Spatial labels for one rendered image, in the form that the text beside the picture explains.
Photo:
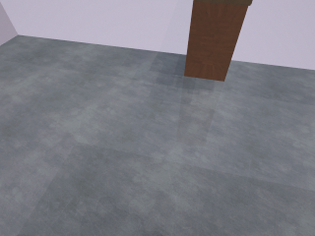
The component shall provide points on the cabinet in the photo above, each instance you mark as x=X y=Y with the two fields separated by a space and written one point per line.
x=213 y=34

